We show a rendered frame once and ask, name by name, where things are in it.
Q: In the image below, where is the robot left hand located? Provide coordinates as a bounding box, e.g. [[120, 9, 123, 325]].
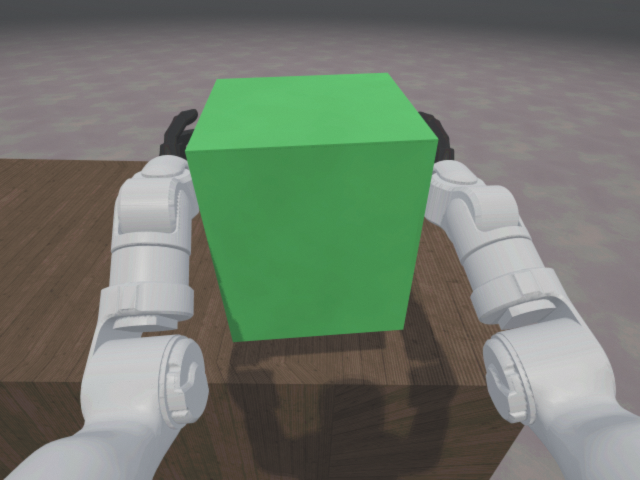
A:
[[159, 109, 198, 160]]

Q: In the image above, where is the robot right forearm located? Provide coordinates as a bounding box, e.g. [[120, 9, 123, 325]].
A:
[[424, 160, 616, 396]]

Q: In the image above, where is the robot right hand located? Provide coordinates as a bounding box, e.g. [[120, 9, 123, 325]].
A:
[[418, 112, 454, 163]]

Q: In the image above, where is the pedestal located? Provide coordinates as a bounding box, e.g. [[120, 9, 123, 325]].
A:
[[0, 159, 524, 480]]

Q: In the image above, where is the carton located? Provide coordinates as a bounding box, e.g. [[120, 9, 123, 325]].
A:
[[185, 73, 439, 342]]

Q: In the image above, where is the left robot upper arm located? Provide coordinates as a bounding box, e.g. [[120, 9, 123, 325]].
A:
[[4, 334, 209, 480]]

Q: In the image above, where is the robot left forearm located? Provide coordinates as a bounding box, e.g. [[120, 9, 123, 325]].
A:
[[80, 155, 199, 420]]

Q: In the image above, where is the right robot upper arm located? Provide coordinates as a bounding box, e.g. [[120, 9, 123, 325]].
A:
[[483, 318, 640, 480]]

